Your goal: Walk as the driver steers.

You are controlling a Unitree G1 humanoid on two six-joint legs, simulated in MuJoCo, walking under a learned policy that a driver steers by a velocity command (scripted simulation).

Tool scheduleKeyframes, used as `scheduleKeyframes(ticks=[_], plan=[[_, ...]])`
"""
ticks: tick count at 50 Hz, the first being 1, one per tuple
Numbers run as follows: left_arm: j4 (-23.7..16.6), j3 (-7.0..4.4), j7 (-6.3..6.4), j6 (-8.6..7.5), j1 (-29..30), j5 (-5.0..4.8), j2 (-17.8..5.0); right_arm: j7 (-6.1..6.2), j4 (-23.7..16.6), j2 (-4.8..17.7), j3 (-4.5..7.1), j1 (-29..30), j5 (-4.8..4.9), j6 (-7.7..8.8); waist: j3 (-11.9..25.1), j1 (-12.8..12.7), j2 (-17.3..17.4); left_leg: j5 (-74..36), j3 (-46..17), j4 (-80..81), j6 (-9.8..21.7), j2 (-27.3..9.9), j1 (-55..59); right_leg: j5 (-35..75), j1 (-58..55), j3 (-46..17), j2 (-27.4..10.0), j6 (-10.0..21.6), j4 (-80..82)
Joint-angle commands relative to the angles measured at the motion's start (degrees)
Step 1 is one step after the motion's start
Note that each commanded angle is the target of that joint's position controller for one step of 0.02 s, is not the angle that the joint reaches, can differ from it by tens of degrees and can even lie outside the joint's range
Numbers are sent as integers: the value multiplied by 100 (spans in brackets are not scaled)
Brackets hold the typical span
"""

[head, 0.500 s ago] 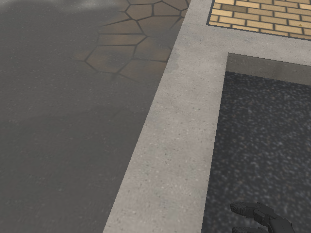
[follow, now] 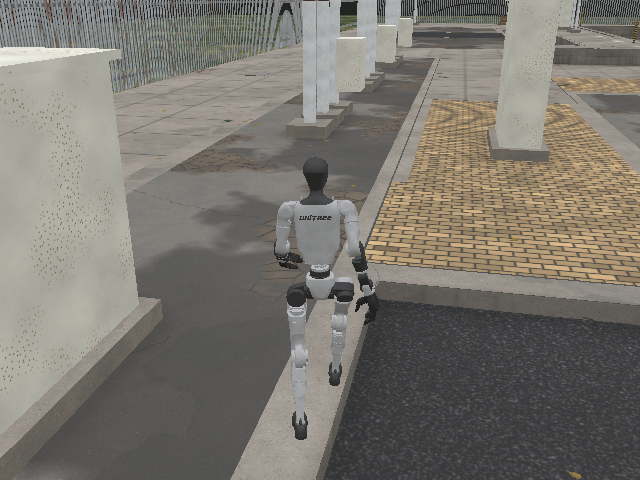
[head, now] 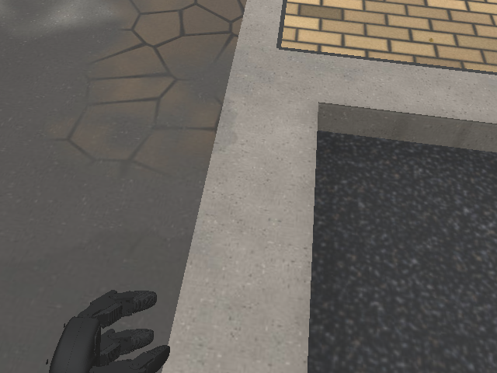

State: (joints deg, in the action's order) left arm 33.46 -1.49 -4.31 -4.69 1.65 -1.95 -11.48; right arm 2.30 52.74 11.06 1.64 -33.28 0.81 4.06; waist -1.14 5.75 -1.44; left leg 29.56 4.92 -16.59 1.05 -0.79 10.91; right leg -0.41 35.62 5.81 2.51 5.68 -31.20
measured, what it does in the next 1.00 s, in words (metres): climbs, turning right: right foot, then left foot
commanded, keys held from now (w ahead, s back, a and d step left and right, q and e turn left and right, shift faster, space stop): w+e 1.00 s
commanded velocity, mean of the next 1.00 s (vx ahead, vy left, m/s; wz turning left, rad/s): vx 0.50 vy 0.00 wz -0.48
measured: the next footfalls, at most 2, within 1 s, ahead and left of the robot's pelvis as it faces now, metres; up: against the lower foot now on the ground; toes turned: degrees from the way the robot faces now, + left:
right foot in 0.02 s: +0.22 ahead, -0.08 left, +0.00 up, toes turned -2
left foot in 0.56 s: +0.53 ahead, +0.10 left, +0.00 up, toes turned -21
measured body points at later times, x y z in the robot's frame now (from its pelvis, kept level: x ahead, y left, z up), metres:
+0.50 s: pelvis +0.30 +0.02 +0.03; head +0.32 +0.00 +0.48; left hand +0.37 +0.28 -0.08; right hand +0.50 -0.24 -0.03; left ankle +0.51 +0.12 -0.68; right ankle +0.18 -0.07 -0.71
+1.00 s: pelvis +0.55 +0.00 +0.03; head +0.57 -0.01 +0.47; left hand +0.87 +0.07 -0.05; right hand +0.41 -0.26 -0.09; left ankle +0.49 +0.11 -0.71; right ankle +0.59 -0.17 -0.66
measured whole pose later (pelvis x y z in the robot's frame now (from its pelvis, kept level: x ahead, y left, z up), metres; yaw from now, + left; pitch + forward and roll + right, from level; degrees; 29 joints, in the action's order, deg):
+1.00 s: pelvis +0.55 +0.00 +0.03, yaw -32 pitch +1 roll +1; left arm 33.3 -3.7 -2.7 -0.4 -4.7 -1.0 -15.0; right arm 1.0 47.5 16.8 2.9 -21.0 0.0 4.8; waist -1.5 5.4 -2.3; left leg 21.1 11.4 -20.8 2.6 1.1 -0.6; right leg -1.2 36.8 0.8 -1.8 2.2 -48.9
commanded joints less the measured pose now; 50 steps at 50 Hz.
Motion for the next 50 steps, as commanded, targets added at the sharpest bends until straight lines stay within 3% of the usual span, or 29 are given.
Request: scheduleKeyframes(ticks=[1, 2, 3, 4, 5, 6, 8, 9, 11, 14, 17, 19, 22, 24, 26, 27, 28, 29, 30, 31, 32, 33, 34, 37, 41, 42, 44, 48, 50], plan=[[152, -536, 211, 9, -2218, 47, -1342, 21, -482, 1464, 329, 850, -64, 159, 1222, -1790, 1046, -7059, -167, -2556, 537, -1074, -1723, 360, -3843, -438, -117, 520, -97], [254, -652, 324, 57, -2967, 135, -1887, -70, -702, 629, 89, 295, -236, 241, 2253, -1439, -663, -3129, -118, -4984, 221, -221, -3934, -191, -6326, -2740, -1613, 1225, -199], [319, -504, 319, -26, -2934, 158, -1453, -228, -505, 534, -42, -251, -136, 395, 3445, -1176, -1216, -47, -1260, -6390, 191, 448, -4634, -1409, -6835, -5549, -2460, 1986, 1037], [248, -393, 327, -19, -2508, 224, -951, -289, -645, 959, 113, 467, 80, 474, 2583, -1210, -715, -333, -1578, -6836, 282, 119, -5112, -1673, -6141, -5037, -2145, 1727, 1382], [226, -343, 323, -28, -2056, 197, -856, -274, -950, 938, 64, 1250, 113, 515, 1651, -1074, -51, -730, -1370, -6803, 300, -81, -5265, -1397, -5090, -4171, -1928, 1485, 1556], [217, -323, 289, -59, -1749, 183, -866, -238, -1091, 884, 55, 1662, 20, 552, 1006, -853, 560, -1063, -1212, -6594, 273, -232, -5312, -624, -4122, -3630, -1721, 1360, 1714], [173, -246, 211, -112, -1449, 242, -720, -219, -1207, 917, 117, 1508, -28, 440, 660, -361, 421, -1504, -1241, -6334, 216, -507, -4905, 314, -2945, -2923, -1296, 1203, 1879], [211, -244, 193, -130, -1445, 200, -710, -217, -1261, 861, 110, 1466, -44, 365, 539, -266, 268, -1546, -1191, -6303, 159, -559, -4987, 366, -2662, -2804, -1214, 1210, 1948], [331, -211, 200, -134, -1610, 162, -728, -175, -1386, 794, 93, 1646, -86, 234, 273, -190, 79, -1720, -1076, -6120, 19, -606, -5294, 84, -2155, -2588, -1095, 1176, 2079], [421, -209, 298, -100, -1929, 170, -881, -95, -1698, 829, 66, 2486, -225, 191, -61, -359, -74, -2682, -920, -5065, -202, -573, -5591, -184, -1645, -2331, -862, 1072, 2248], [518, -189, 386, -63, -2280, 123, -888, -105, -1834, 686, 8, 3234, -224, 250, 57, -649, -252, -3868, -795, -3363, -240, -319, -5009, -82, -1666, -2078, -652, 769, 2004], [567, -222, 416, -48, -2508, 64, -1007, -170, -1920, 586, -35, 3686, -133, 277, 127, -850, -391, -4028, -699, -2536, -292, -121, -4643, -358, -1875, -2124, -708, 683, 1914], [633, -255, 421, 42, -2679, -30, -1065, -253, -2073, 667, -23, 4117, -2, 323, -4, -1011, -503, -3544, -766, -1627, -342, 36, -4398, -899, -2399, -2507, -888, 644, 1667], [654, -288, 463, 150, -2670, -61, -1114, -283, -2087, 855, 54, 4038, 16, 374, -3, -924, -621, -3192, -896, -1110, -308, 102, -4053, -1048, -2785, -2883, -1035, 563, 1416], [606, -337, 519, 268, -2507, -3, -1181, -252, -1946, 1100, 175, 3444, 2, 428, 104, -604, -790, -2505, -884, -830, -131, 129, -3419, -589, -2976, -3022, -1006, 422, 869], [508, -276, 512, 284, -2418, 67, -973, -235, -1764, 1317, 274, 2667, -48, 478, 637, -268, -722, -2469, -1015, -808, 103, -140, -2422, -146, -2889, -2805, -735, 261, -31], [320, -168, 499, 266, -2381, 222, -646, -214, -1578, 1681, 376, 1645, -104, 461, 1658, 23, -172, -2556, -1802, -1047, 389, -1089, -788, -1072, -2203, -2325, -397, 31, -1549], [137, -48, 492, 184, -3254, 68, -179, -216, -1417, 2046, 468, 1289, -200, 354, 2040, -443, 1898, -2061, -4367, -589, 1363, -2232, 958, -3230, 98, -1568, 409, -429, -3426], [236, -109, 511, 173, -3408, -32, -698, -275, -1414, 1651, 428, 1286, -97, 311, 1971, -389, 1840, -698, -5373, -244, 1565, -2582, 884, -3208, 1055, -1604, -42, -516, -4437], [243, -213, 510, 206, -2767, -29, -1057, -263, -1505, 1164, 310, 1537, -83, 296, 1201, -215, 1068, -619, -4395, -143, 1280, -2244, 174, -2607, 1236, -1575, -268, -562, -4697], [201, -265, 508, 241, -2334, 37, -1127, -270, -1500, 991, 251, 1794, -104, 266, 739, -274, 593, -1209, -3378, -81, 1050, -1910, -641, -2114, 997, -1406, -482, -578, -4533], [111, -294, 495, 244, -2053, 96, -1093, -285, -1439, 895, 226, 1996, -113, 251, 425, -384, 549, -1780, -2762, 70, 948, -1612, -1264, -1835, 768, -1376, -614, -562, -4198], [84, -319, 461, 267, -2011, 79, -1015, -275, -1376, 818, 202, 2066, -134, 266, 301, -494, 680, -2146, -2237, 216, 845, -1391, -1600, -1667, 492, -1343, -731, -542, -3927], [17, -293, 418, 349, -1907, 56, -752, -260, -1169, 945, 262, 1945, -101, 350, 212, -540, 791, -2958, -1478, 486, 875, -1257, -1809, -1359, 304, -1129, -740, -531, -3492], [-169, -267, 389, 384, -1317, 97, -649, -193, -956, 1255, 350, 1781, -101, 305, 144, -444, 602, -3880, -810, 482, 842, -1260, -1561, -592, 594, -992, -664, -537, -2624], [-100, -287, 374, 374, -1317, 139, -671, -189, -979, 1307, 344, 1799, -137, 312, 253, -452, 527, -3987, -556, 378, 829, -1151, -1639, 20, 325, -850, -592, -553, -2662], [-167, -283, 333, 375, -1040, 124, -662, -178, -948, 1322, 320, 1755, -116, 297, 134, -379, 579, -3995, -307, 322, 756, -1119, -1703, 373, 218, -740, -559, -515, -2352], [-525, -274, 135, 337, -208, 96, -619, -110, -868, 1523, 342, 1338, -79, 156, -151, -121, 491, -4403, -170, -46, 691, -1344, -1164, 64, 451, -418, -414, -344, -1861], [-639, -288, 56, 327, -88, 72, -632, -58, -924, 1628, 366, 1353, -34, 59, -245, -182, 487, -5138, -34, -341, 692, -1396, -989, -470, 282, -189, -245, -229, -1574]])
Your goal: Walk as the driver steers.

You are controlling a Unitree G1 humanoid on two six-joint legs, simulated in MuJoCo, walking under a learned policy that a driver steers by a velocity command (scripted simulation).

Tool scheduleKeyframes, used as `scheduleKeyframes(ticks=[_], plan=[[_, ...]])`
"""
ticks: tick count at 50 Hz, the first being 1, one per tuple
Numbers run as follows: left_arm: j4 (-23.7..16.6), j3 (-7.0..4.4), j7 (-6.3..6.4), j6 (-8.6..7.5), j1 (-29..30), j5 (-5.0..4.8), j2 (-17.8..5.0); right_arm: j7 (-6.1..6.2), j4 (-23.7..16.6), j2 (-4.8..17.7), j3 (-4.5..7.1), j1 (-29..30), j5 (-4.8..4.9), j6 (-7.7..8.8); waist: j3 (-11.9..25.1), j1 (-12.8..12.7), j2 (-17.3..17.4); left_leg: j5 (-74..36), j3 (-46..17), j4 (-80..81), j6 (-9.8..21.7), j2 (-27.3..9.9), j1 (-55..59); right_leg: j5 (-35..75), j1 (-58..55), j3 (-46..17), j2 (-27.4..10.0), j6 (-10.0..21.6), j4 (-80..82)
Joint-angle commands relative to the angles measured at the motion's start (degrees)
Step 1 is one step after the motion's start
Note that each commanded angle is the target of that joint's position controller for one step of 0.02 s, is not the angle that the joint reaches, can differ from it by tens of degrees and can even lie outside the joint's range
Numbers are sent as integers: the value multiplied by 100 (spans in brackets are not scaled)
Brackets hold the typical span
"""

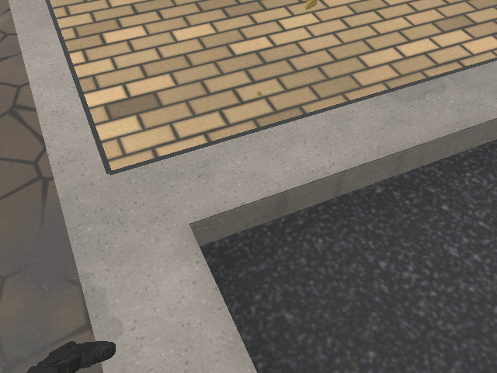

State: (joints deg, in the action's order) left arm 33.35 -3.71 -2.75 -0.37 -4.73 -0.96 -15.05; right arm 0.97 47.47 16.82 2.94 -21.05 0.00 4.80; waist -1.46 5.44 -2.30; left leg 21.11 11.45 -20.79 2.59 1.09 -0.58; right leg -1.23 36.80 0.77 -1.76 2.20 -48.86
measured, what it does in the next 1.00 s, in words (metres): walks ahead: right foot, then left foot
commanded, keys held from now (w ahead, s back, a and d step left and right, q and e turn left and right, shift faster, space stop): w+e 0.06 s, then w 0.64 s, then no key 0.30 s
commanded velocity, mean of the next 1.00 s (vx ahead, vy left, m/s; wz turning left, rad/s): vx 0.43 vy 0.00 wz -0.17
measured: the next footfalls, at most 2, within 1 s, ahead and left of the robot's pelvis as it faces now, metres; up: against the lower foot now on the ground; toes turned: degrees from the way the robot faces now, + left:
right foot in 0.10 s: +0.17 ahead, -0.08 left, +0.00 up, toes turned -5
left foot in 0.64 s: +0.55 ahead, +0.12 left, +0.00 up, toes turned -8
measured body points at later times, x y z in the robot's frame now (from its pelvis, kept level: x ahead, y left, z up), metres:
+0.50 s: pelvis +0.24 +0.00 +0.01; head +0.26 -0.02 +0.46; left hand +0.31 +0.26 -0.11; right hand +0.40 -0.27 -0.09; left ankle +0.47 +0.16 -0.67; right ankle +0.13 -0.08 -0.73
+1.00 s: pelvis +0.48 +0.06 +0.01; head +0.50 +0.07 +0.46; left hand +0.66 +0.31 -0.11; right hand +0.51 -0.22 -0.11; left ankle +0.51 +0.13 -0.73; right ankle +0.51 -0.09 -0.68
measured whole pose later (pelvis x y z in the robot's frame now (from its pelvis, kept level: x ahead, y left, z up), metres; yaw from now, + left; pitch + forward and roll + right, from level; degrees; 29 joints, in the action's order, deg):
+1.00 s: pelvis +0.48 +0.06 +0.01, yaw -10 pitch +1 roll +2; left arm 43.9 -4.3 0.9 -0.2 -10.2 0.6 -16.4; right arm 0.7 46.5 14.2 1.6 -16.5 -0.8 5.3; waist -1.5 0.9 -3.9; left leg 9.1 4.0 -20.4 5.2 5.3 -12.3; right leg -5.7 33.5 -6.1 -0.3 -2.4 -55.6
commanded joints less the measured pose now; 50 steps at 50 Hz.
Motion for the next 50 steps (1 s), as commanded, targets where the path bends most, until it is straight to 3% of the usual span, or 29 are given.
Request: scheduleKeyframes(ticks=[1, 3, 4, 5, 6, 7, 8, 9, 10, 12, 14, 16, 20, 24, 27, 30, 32, 33, 34, 35, 36, 37, 38, 39, 40, 42, 44, 46, 50], plan=[[-627, -90, -115, -98, 432, -18, -304, 111, -456, 1156, 261, 236, 65, -55, -123, -276, 707, -5207, -502, -195, 510, -1543, 41, -698, -317, 507, 337, 199, 327], [-592, -184, -104, -26, -128, -77, -445, 165, -455, 1334, 332, 271, 188, -141, 109, -671, 1020, -6591, -386, -1127, 504, -1631, -17, -1814, -1205, 580, 545, 468, 1004], [-412, -319, -70, -21, -876, -109, -670, 169, -439, 1285, 317, 251, 224, -177, 503, -1088, 841, -6437, -263, -2101, 462, -1495, -239, -1362, -2258, 548, 713, 650, 1648], [-177, -459, -2, -14, -1805, -148, -955, 170, -498, 1136, 255, 232, 171, -144, 902, -1551, 519, -4711, -186, -3621, 288, -1220, -1526, -783, -3978, -317, 299, 893, 2221], [-182, -437, 97, -38, -1763, -190, -1431, 39, -662, 138, -30, -139, -215, -3, 1107, -882, -1158, 1222, -346, -5692, 103, -322, -3602, 345, -5228, -2514, -1125, 1490, 1812], [-331, -299, 84, -197, -1960, 19, -1146, -137, -863, 567, -26, -193, 43, 272, 2228, -1020, -1152, 1262, -1763, -6526, 82, 14, -4717, -1137, -5833, -5218, -2055, 2525, 2958], [-159, -219, 53, -273, -1881, 53, -776, -178, -965, 1032, 129, 649, 311, 339, 1220, -1199, -263, 520, -1837, -6409, 50, -285, -5156, -1052, -5196, -4337, -1829, 2239, 3247], [-138, -156, 70, -313, -1424, 23, -691, -165, -1114, 1012, 105, 942, 278, 316, 639, -930, 136, -74, -1732, -5996, -1, -492, -5045, -522, -4444, -3479, -1653, 1946, 3279], [-186, -83, 52, -353, -1069, -13, -551, -134, -1014, 877, 93, 845, 145, 252, 436, -670, 477, -369, -1737, -5631, -96, -690, -4713, 51, -3839, -2958, -1352, 1764, 3363], [-133, -19, 72, -396, -757, 57, -450, -105, -912, 902, 137, 523, 51, 92, 309, -335, 320, -759, -1737, -5123, -260, -879, -4099, 786, -3119, -2246, -970, 1537, 3576], [73, -6, 86, -437, -906, 36, -479, -76, -869, 715, 98, 517, 10, -16, 242, -313, 226, -1053, -1597, -4764, -360, -898, -4093, 1340, -2950, -1737, -794, 1407, 3678], [302, -30, 146, -428, -1221, 33, -612, -48, -962, 533, 36, 831, -49, -60, 132, -464, 53, -1596, -1508, -4329, -450, -908, -4334, 1800, -2951, -1334, -686, 1292, 3747], [620, 10, 251, -328, -1584, 24, -602, -99, -1134, 317, -41, 1571, -25, -40, 35, -776, -201, -2735, -1379, -2868, -472, -821, -4334, 1594, -3146, -949, -536, 1007, 3765], [878, -26, 269, -296, -1895, -39, -785, -255, -1349, 215, -90, 2333, 53, 31, -244, -1103, -275, -3080, -1269, -1708, -383, -671, -4280, 483, -3538, -1054, -779, 978, 3833], [1039, -79, 296, -239, -1958, -77, -950, -364, -1487, 280, -77, 2587, 87, 107, -413, -1121, -320, -2656, -1308, -1043, -243, -562, -4088, 241, -3885, -1130, -1033, 934, 3693], [1073, -147, 321, -196, -1721, -74, -1101, -376, -1378, 529, 29, 1995, 78, 145, -144, -738, -474, -1887, -1216, -784, 36, -339, -3091, 1384, -4069, -1066, -1121, 736, 3173], [1004, -109, 318, -155, -1611, 57, -1019, -276, -964, 969, 242, 463, 61, 128, 894, -18, -266, -1846, -1052, -875, 405, -209, -948, 2469, -3611, -718, -636, 472, 1303], [836, 29, 287, -212, -2129, 132, -548, -244, -872, 1385, 320, -253, -80, 127, 1885, -59, 619, -1937, -2590, -1137, 1061, -1400, 1425, 737, -1709, -547, -60, 169, -691], [933, 167, 260, -318, -2624, 37, -150, -324, -681, 1315, 318, -639, -27, 79, 2695, -147, 2147, -612, -4789, -132, 1619, -2118, 2361, -3137, -386, -742, 692, -71, -2212], [885, 44, 234, -383, -2123, -110, -691, -313, -743, 811, 179, -450, 68, 56, 2067, -42, 1549, 423, -4844, 288, 1355, -2021, 1912, -3039, 254, -1064, 379, -7, -2553], [746, -4, 244, -399, -1538, -183, -884, -280, -818, 666, 126, 67, 60, 25, 1135, -95, 1066, -274, -4054, 399, 1195, -1898, 964, -2575, 400, -794, 138, -21, -2433], [716, -7, 291, -383, -1287, -83, -866, -262, -873, 585, 88, 474, -17, 16, 718, -275, 614, -1672, -3428, 414, 1153, -1736, 127, -2224, 97, -624, -70, -91, -2215], [741, -42, 325, -336, -1311, 29, -832, -274, -874, 500, 62, 701, -67, 45, 593, -483, 521, -3030, -2955, 430, 1172, -1633, -488, -2115, -358, -594, -225, -157, -1963], [862, -62, 333, -256, -1557, 67, -769, -298, -898, 472, 33, 807, -154, 115, 788, -659, 407, -4106, -2537, 497, 1239, -1496, -872, -1955, -1013, -543, -205, -234, -1806], [954, -37, 350, -174, -1751, 94, -606, -311, -847, 442, 26, 929, -156, 165, 847, -782, 500, -4947, -2190, 508, 1311, -1435, -1135, -1927, -1367, -463, -147, -325, -1698], [1026, -73, 409, -81, -1759, 109, -548, -336, -748, 512, 38, 974, -157, 238, 757, -877, 596, -5493, -1618, 580, 1325, -1176, -1395, -1306, -1511, -387, 25, -403, -1278], [1054, -96, 466, -2, -1688, 183, -469, -238, -629, 519, 41, 903, -140, 238, 689, -912, 565, -5489, -1337, 543, 1234, -1100, -1570, -468, -1590, -423, 66, -415, -785], [925, -193, 419, -18, -1313, 151, -660, -61, -464, 557, 56, 560, -35, 207, 703, -776, 645, -4953, -1733, 448, 1299, -1425, -980, -304, -886, -805, -7, -429, -934], [857, -236, 364, 15, -910, 176, -620, 87, -384, 535, 45, 418, -91, 75, 587, -690, 375, -4255, -2009, 236, 1430, -1586, -723, -364, -367, -981, -20, -524, -932]])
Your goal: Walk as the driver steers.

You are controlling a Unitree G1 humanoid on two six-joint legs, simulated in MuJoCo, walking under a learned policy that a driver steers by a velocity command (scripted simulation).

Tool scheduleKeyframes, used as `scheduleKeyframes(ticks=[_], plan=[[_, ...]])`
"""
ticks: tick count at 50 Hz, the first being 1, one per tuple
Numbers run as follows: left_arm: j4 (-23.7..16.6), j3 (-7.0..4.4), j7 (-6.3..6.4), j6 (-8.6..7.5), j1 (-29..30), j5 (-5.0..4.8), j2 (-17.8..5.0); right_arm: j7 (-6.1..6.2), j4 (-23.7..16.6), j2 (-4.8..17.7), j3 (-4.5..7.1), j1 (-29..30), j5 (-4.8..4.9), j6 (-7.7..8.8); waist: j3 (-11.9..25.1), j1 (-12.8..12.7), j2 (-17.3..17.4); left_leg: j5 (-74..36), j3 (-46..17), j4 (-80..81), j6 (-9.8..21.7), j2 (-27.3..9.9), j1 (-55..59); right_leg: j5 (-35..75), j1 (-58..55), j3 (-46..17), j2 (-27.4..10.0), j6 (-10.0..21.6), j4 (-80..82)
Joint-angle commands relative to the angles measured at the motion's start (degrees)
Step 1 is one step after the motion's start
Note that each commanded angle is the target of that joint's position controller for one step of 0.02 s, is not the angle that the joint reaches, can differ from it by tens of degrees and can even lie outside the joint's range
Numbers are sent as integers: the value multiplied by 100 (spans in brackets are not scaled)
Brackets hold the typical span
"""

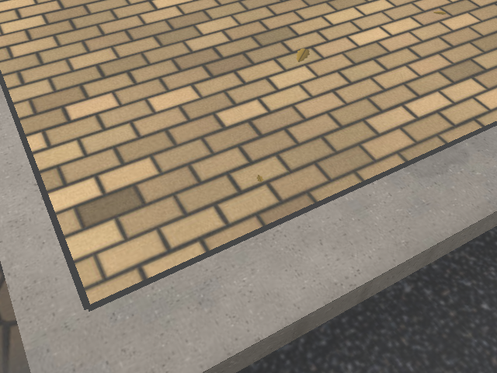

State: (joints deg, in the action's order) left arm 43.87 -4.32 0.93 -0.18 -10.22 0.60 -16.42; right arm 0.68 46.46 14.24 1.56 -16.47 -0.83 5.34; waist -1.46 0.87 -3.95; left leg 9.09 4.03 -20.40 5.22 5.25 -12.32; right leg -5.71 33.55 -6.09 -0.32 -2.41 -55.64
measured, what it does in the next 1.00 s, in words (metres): goes down, turning left: right foot 0.15 m lower, then left foot 0.15 m higher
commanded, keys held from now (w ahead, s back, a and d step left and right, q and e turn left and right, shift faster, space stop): no key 0.32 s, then q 0.68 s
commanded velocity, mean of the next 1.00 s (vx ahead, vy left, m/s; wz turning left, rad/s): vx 0.04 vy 0.00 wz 0.27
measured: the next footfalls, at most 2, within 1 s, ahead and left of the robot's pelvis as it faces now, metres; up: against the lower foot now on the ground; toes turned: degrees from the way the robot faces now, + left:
right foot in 0.36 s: +0.12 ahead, -0.18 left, -0.15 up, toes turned +0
left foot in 0.80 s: +0.11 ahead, +0.10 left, +0.00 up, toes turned +18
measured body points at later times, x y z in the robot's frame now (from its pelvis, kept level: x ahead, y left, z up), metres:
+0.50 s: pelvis +0.07 -0.07 -0.15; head +0.08 -0.08 +0.30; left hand +0.14 +0.17 -0.29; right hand +0.11 -0.32 -0.30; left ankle +0.03 +0.06 -0.61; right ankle +0.08 -0.18 -0.89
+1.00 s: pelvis +0.06 +0.01 -0.08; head +0.06 +0.06 +0.37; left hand +0.11 +0.33 -0.21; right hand +0.27 -0.18 -0.16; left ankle +0.07 +0.09 -0.74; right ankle +0.08 -0.17 -0.68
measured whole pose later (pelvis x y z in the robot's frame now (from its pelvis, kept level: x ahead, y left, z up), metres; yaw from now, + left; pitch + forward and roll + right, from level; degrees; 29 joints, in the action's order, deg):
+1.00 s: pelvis +0.06 +0.01 -0.08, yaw +19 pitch +2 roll -3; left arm 43.8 -4.7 2.7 3.7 -7.3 0.0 -18.5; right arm 0.7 37.2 12.5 0.4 -12.1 -0.6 -0.2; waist -0.7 1.1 -2.4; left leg 29.2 0.0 -64.1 4.6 1.7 -36.3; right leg -19.6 35.5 -4.2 2.2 -2.7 -79.6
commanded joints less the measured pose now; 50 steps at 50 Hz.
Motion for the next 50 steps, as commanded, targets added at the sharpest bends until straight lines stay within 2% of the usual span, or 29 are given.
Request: scheduleKeyframes(ticks=[1, 2, 6, 9, 16, 17, 18, 19, 20, 21, 22, 23, 24, 25, 26, 27, 30, 34, 36, 38, 40, 41, 42, 43, 44, 45, 46, 47, 50], plan=[[-200, -177, -5, 8, -301, 21, -464, 134, -263, 796, 186, -70, -8, -6, 532, -209, 521, -2903, -1318, 141, 1197, -2020, 464, 14, 50, -326, -155, -103, -287], [-262, -186, -17, 18, -119, 7, -501, 178, -223, 856, 219, -96, 57, -41, 360, -164, 592, -2545, -1415, -43, 1214, -2073, 456, 84, 260, -464, -194, -193, -242], [-317, -131, -68, 1, 192, -16, -340, 281, -176, 864, 261, -247, 77, -139, 313, 23, 619, -1943, -1633, -502, 1194, -2023, 674, 54, 583, -444, -232, -411, 267], [-343, -12, -161, -36, 358, -58, -63, 341, -167, 803, 264, -324, 103, -294, 378, 185, 751, -1289, -1377, -1087, 983, -1632, 248, 772, -47, -184, -221, -449, 1579], [51, 31, -390, 1, 87, -248, -49, 477, -187, 576, 254, -289, 55, -449, 359, 357, 598, 124, -1390, -3031, 533, -1142, -930, 3078, -1804, 94, -282, 25, 4367], [201, 12, -360, 44, -253, -225, -22, 486, -129, 476, 228, -345, 45, -489, 293, 272, 487, 123, -1353, -3460, 377, -997, -1407, 3627, -2544, 324, -319, 85, 4828], [403, -14, -290, 70, -858, -101, 15, 471, -9, 181, 132, -436, 35, -511, 321, 58, 254, 271, -1137, -4174, 135, -765, -1979, 3949, -3363, 626, -322, 115, 4886], [711, -59, -215, 64, -1658, -18, -94, 391, 55, -237, 24, -540, -25, -487, 638, -157, -431, 2255, -694, -5870, -300, -249, -2949, 6139, -4498, 348, -892, 357, 4411], [879, -132, -229, 18, -2021, 65, -551, 220, -6, -289, -27, -739, 45, -407, 1111, -298, -1274, 4811, -532, -8181, -663, -44, -4581, 8880, -5862, -33, -1792, 878, 2414], [944, -130, -269, 59, -1906, -28, -598, 115, -4, -84, -34, -1090, 186, -323, 1593, -178, -1089, 4895, -701, -9453, -779, -329, -5317, 8759, -6120, -148, -2187, 1303, 1907], [887, -138, -272, 93, -1718, -38, -662, 95, -32, 144, 24, -943, 264, -285, 1631, -214, -722, 4490, -753, -10237, -836, -340, -5734, 7694, -5840, -214, -2258, 1499, 1973], [675, -98, -214, 122, -1277, 17, -681, 170, -96, 250, 68, -585, 268, -342, 1534, -208, -214, 4002, -740, -10714, -912, -375, -5781, 6214, -5182, -162, -2245, 1613, 2169], [503, -118, -106, 193, -652, 41, -1005, 322, -460, 188, 15, -183, 291, -465, 1278, -6, -241, 3563, -594, -10963, -1091, -539, -5599, 4588, -4105, -574, -2740, 1997, 2821], [420, -89, 57, 286, 1, 81, -1085, 491, -785, 119, -31, 207, 276, -657, 737, 246, -465, 3137, -525, -10851, -1248, -756, -5458, 2330, -3008, -1060, -3048, 2129, 3707], [321, 92, 179, 332, 212, 115, -565, 635, -768, 350, 69, 464, 190, -833, 295, 159, -82, 2858, -536, -10936, -1283, -659, -5169, 1186, -2364, -739, -2689, 1898, 4055], [361, 188, 249, 353, 129, 132, -424, 673, -899, 348, 103, 651, 93, -923, 37, 77, -108, 2704, -454, -10892, -1266, -571, -4967, 668, -1980, -344, -2371, 1641, 4173], [562, 246, 406, 340, -537, 78, -413, 633, -1212, -34, 24, 671, 18, -930, -78, -23, -421, 2484, -504, -10481, -1119, -539, -5012, 593, -2156, 381, -1875, 1237, 4142], [659, 95, 478, 332, -877, 17, -641, 419, -1622, -512, -237, 1066, 15, -835, 129, -48, -368, 2541, -381, -8818, -879, -967, -5022, 550, -2842, 636, -1865, 1198, 4301], [587, -23, 425, 351, -676, -34, -873, 265, -1746, -576, -331, 1354, 35, -740, 197, -17, -497, 2916, -102, -7238, -624, -1119, -4028, 506, -2432, 912, -1830, 1228, 4530], [538, -158, 294, 350, -691, -110, -1135, 188, -1637, -412, -285, 1129, 58, -649, 344, 51, -705, 3520, 379, -6308, -412, -794, -2630, 720, -1872, 1144, -1772, 1373, 4589], [582, -206, 189, 350, -936, -177, -1133, 184, -1446, -116, -150, 673, 68, -603, 299, 250, -355, 2568, 284, -4877, -115, -481, -2019, 1826, -2039, 1181, -1742, 1308, 4088], [493, -135, 210, 324, -1039, -79, -816, 180, -1459, 381, 32, 546, 100, -601, 444, 220, 373, 1411, -768, -4040, 289, -465, -1622, 2737, -2019, 1512, -1346, 918, 2768], [-132, -66, 169, 258, -187, 174, -589, 261, -1515, 1245, 293, -253, 70, -624, 1082, 766, 2582, 685, -4334, -2281, 1609, -1870, -527, 211, 69, 1509, -214, 213, 750], [-385, -198, 79, 189, 1158, 201, -1005, 159, -1378, 1538, 361, -885, -235, -507, 1370, 1336, 2235, -41, -6174, -601, 2179, -2546, -59, -3040, 1000, -60, 503, 100, -1307], [-442, -149, -12, 141, 1018, -23, -635, 12, -1406, 1583, 298, -408, -307, -298, 1111, 856, 1824, 70, -5697, -559, 1916, -2532, -399, -2980, 1396, -515, 426, 155, -2243], [-371, -58, 26, 168, 753, -76, -340, -51, -1518, 1306, 260, 182, -168, -252, 762, 510, 1838, 357, -5083, -748, 1618, -2210, -780, -2771, 1388, -318, 368, 109, -2604], [-364, -96, 113, 205, 586, -61, -467, -44, -1519, 935, 180, 716, 4, -323, 178, 182, 1760, 459, -4290, -935, 1145, -1910, -1352, -2319, 1407, -162, 243, 28, -2586], [-361, -151, 205, 306, 329, -64, -696, -21, -1517, 641, 90, 1096, 48, -401, 86, -136, 1820, 710, -3596, -1024, 742, -1609, -2025, -1866, 901, -30, 147, -27, -2628], [-361, -112, 224, 397, -336, -54, -533, 56, -1591, 539, 96, 1425, 94, -460, 388, -558, 1058, 591, -2682, -1076, 541, -1163, -2428, -749, 33, 299, 348, -83, -3038]])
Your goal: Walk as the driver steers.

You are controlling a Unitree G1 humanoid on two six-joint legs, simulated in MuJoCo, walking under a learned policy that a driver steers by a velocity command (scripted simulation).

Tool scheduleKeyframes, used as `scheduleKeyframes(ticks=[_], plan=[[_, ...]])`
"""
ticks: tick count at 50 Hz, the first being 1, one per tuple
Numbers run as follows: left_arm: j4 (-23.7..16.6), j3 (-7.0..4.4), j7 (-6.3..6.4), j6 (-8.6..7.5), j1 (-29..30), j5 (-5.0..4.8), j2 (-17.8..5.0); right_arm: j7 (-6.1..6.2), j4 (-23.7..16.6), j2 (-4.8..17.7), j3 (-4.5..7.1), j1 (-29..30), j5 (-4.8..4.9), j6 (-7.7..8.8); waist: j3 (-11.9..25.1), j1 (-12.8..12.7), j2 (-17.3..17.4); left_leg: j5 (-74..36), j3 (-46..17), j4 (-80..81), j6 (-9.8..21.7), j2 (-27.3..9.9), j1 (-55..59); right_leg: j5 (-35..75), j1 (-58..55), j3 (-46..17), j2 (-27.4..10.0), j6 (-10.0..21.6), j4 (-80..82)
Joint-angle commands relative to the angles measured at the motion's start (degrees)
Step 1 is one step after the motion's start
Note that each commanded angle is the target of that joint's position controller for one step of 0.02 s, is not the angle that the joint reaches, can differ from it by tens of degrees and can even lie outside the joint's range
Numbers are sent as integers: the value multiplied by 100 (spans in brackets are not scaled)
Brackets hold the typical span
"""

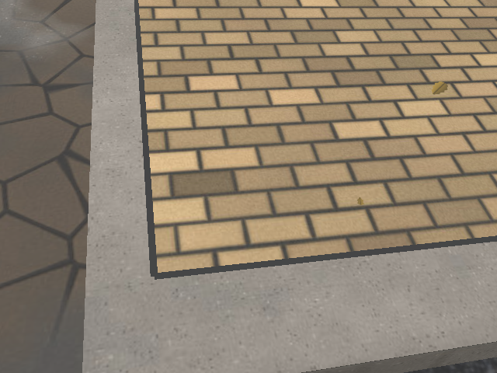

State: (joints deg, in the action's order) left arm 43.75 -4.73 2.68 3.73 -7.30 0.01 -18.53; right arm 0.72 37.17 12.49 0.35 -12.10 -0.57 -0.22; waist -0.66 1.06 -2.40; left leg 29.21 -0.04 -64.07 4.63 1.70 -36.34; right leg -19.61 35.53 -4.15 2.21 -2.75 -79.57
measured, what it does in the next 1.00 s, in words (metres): steps to the right, turning left: right foot 0.15 m lower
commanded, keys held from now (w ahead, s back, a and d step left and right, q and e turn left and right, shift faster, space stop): q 0.46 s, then no key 0.22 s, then w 0.32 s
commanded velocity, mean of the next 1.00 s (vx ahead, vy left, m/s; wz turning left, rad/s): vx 0.07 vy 0.00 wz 0.39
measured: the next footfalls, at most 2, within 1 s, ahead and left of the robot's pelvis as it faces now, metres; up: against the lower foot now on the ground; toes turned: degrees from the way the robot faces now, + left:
right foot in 0.80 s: +0.02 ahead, -0.23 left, -0.15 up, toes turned +22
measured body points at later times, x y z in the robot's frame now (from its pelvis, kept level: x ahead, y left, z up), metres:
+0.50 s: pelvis +0.00 -0.02 +0.05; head +0.02 +0.01 +0.50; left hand +0.10 +0.30 -0.03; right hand +0.24 -0.20 -0.02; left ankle +0.04 +0.07 -0.66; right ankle -0.01 -0.19 -0.59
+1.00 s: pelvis +0.01 -0.13 -0.08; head +0.00 -0.16 +0.36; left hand -0.11 +0.05 -0.23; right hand +0.19 -0.30 -0.21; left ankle +0.00 +0.01 -0.46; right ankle -0.02 -0.25 -0.81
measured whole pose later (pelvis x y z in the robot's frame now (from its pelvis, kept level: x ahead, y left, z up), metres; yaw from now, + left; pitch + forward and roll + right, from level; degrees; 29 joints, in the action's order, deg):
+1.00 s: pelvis +0.01 -0.13 -0.08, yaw +22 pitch -2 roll +1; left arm 51.7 1.3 0.0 1.0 -30.7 0.8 -6.2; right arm 4.0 39.5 9.0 0.9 -18.0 1.3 -2.0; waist 2.2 0.6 2.9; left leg 22.7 -2.4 -131.5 -3.6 3.2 -67.0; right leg -24.3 5.0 0.7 1.4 2.4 -31.3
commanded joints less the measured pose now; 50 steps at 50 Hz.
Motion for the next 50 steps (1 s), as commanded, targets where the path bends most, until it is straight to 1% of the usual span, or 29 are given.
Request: scheduleKeyframes(ticks=[1, 4, 6, 8, 11, 14, 15, 17, 18, 19, 24, 26, 28, 32, 34, 36, 38, 39, 40, 41, 42, 43, 44, 45, 46, 47, 48, 49, 50], plan=[[-469, -33, 55, -43, -537, 16, -241, 92, -635, 721, 220, 837, 110, 112, 411, -544, 775, -1766, -2189, 3283, 643, -771, 245, 774, -153, 53, 112, -32, -501], [-850, 76, 14, -198, -132, 91, -98, 235, -552, 723, 242, 327, 187, 88, 793, -333, 638, -2716, -2059, 3319, 785, -700, 1441, 1052, 9, -131, 186, -147, 23], [-1027, 83, -37, -263, 74, 63, -143, 306, -565, 755, 262, 145, 190, 33, 885, -233, 676, -2766, -2161, 3497, 862, -720, 2057, 1058, 104, -260, 215, -290, 456], [-1139, 75, -82, -299, 215, 31, -188, 343, -612, 803, 281, 56, 175, -27, 830, -169, 690, -2575, -2374, 3654, 938, -743, 2375, 999, 155, -364, 258, -390, 787], [-1219, 57, -141, -327, 233, 12, -225, 370, -700, 886, 319, 29, 138, -86, 685, -174, 739, -2222, -2779, 3768, 1108, -781, 2416, 844, 139, -500, 307, -455, 998], [-1311, 86, -181, -368, 373, 9, -147, 395, -787, 864, 325, 60, 104, -176, 610, -121, 807, -1887, -3074, 3783, 1150, -695, 2434, 738, 141, -518, 336, -445, 1218], [-1286, 88, -170, -374, 321, -19, -149, 401, -810, 858, 332, 60, 99, -174, 609, -128, 896, -1876, -3240, 3778, 1207, -730, 2385, 589, 97, -534, 350, -451, 1104], [-1276, 90, -181, -407, 288, -80, -176, 422, -931, 782, 308, 140, 68, -148, 593, -160, 780, -1713, -3410, 3678, 1218, -638, 2346, 487, 106, -580, 345, -412, 1278], [-1301, 58, -184, -436, 327, -70, -240, 449, -949, 817, 321, 49, 53, -125, 569, -83, 860, -1611, -3766, 3681, 1322, -733, 2404, 325, 264, -670, 342, -385, 1119], [-1318, 43, -187, -460, 354, -71, -303, 464, -967, 861, 330, 34, 51, -112, 603, -70, 793, -1615, -3916, 3656, 1347, -767, 2462, 274, 329, -727, 328, -362, 1073], [-1290, 51, -225, -497, 204, -53, -315, 490, -1079, 941, 333, 190, 63, -109, 808, -149, 690, -2043, -4057, 3460, 1323, -617, 2132, 268, -3, -718, 372, -311, 1025], [-1262, 52, -229, -484, 79, -55, -352, 486, -1104, 879, 297, 247, 67, -93, 909, -160, 680, -2135, -4047, 3355, 1309, -605, 2002, 263, -115, -673, 312, -318, 942], [-1280, 126, -244, -477, 73, -41, -228, 495, -1069, 808, 268, 326, 86, -157, 956, -187, 625, -2081, -3802, 3191, 1159, -418, 1763, 538, -363, -572, 234, -307, 1358], [-1216, 199, -368, -414, -226, -44, -129, 482, -1034, 699, 290, 487, 126, -270, 989, -193, 905, -1255, -3346, 2899, 760, -1, 1142, 1118, -1339, -431, -48, -127, 3019], [-1192, 197, -490, -389, -112, -45, -75, 521, -909, 615, 320, 326, 137, -339, 847, 24, 966, -704, -3151, 2635, 619, 180, 905, 1870, -1843, -394, -248, 70, 4240], [-1014, 167, -562, -330, -414, -106, 19, 569, -757, 595, 340, 167, 117, -320, 713, 13, 987, 116, -2948, 2299, 491, 355, 300, 2472, -2645, -302, -438, 270, 5327], [-696, 169, -542, -255, -915, -110, 245, 569, -584, 428, 300, -88, 124, -249, 405, -31, 562, 584, -2316, 1287, 181, 699, -504, 3377, -3499, 84, -576, 356, 6598], [-502, 209, -523, -235, -1298, -20, 427, 517, -481, 223, 237, -250, 98, -187, 300, -118, 174, 807, -1663, 174, -120, 966, -1113, 3450, -4039, 386, -618, 312, 6748], [-321, 284, -550, -277, -1826, 163, 586, 416, -488, -168, 144, -204, 79, -123, 268, -377, -448, 950, -738, -1947, -435, 1374, -1957, 2895, -4465, 260, -932, 360, 6389], [-166, 347, -607, -366, -2149, 239, 432, 305, -562, -675, 46, -260, 172, -29, 88, -338, -1105, 1670, -577, -4341, -512, 1503, -3360, 4084, -4603, -229, -1452, 332, 5194], [-91, 262, -632, -391, -2366, 168, 148, 192, -530, -661, 59, -500, 243, 117, -95, -39, -1206, 1743, -701, -5590, -529, 1198, -4168, 4780, -4289, -441, -1831, 478, 4748], [15, 70, -667, -342, -2420, 53, -385, 146, -423, -362, 104, -702, 173, 201, -104, 162, -1137, 1421, -493, -6653, -637, 838, -4497, 3477, -3991, -825, -2120, 929, 4946], [130, -366, -512, -344, -2406, -23, -1680, 172, -942, -220, 5, 182, 467, 315, -688, -43, -2110, 733, -643, -6233, -688, -72, -5149, -1191, -3358, -3116, -3356, 2031, 6784], [-88, 28, -318, -354, -1680, 66, -393, 345, -994, 348, 191, 1252, 450, 152, -1465, -290, -637, -62, -705, -6790, -809, -47, -5774, -3292, -3161, -3086, -2859, 1710, 7374], [5, 276, -214, -408, -1508, 120, 101, 381, -881, 380, 220, 1520, 372, 9, -1885, -247, -437, -446, -724, -7083, -831, -48, -5500, -3496, -2614, -3119, -2700, 1524, 7456], [27, 374, -192, -451, -1401, 70, 150, 394, -770, 151, 140, 1220, 225, -66, -1908, -167, -178, -572, -609, -7311, -904, -9, -5299, -3081, -2318, -2720, -2329, 1331, 7290], [124, 417, -187, -451, -1470, 33, 173, 367, -714, -114, 71, 977, 116, -56, -1895, -78, -108, -765, -658, -7246, -891, -8, -5291, -2354, -2290, -2225, -2012, 1222, 7034], [265, 473, -193, -429, -1691, 78, 390, 326, -652, -339, 8, 720, 108, -7, -1685, -34, -213, -975, -536, -7061, -819, -62, -4949, -1903, -2069, -1681, -1688, 1083, 6870], [395, 501, -181, -410, -1954, 93, 499, 285, -674, -481, -58, 697, 127, 55, -1538, -90, -343, -1085, -373, -6817, -808, -137, -4775, -1537, -1970, -1383, -1520, 1135, 6875]])
Over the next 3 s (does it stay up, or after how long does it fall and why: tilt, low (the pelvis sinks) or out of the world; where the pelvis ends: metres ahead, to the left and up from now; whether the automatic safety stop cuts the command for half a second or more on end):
stays up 1.02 0.32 0.06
